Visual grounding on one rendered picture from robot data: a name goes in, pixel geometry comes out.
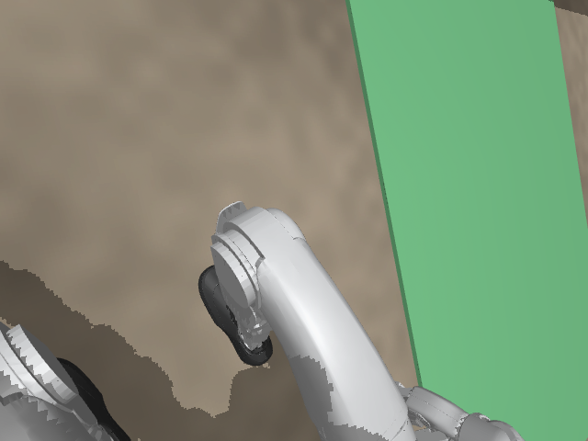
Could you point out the right robot arm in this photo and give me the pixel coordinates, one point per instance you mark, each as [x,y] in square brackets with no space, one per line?
[478,427]

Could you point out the left robot foot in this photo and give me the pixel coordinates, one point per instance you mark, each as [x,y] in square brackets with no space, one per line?
[94,400]

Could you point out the right robot foot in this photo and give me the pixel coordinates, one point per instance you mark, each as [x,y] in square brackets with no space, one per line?
[210,292]

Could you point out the right robot hand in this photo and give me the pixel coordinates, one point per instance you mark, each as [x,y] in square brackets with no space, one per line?
[441,417]

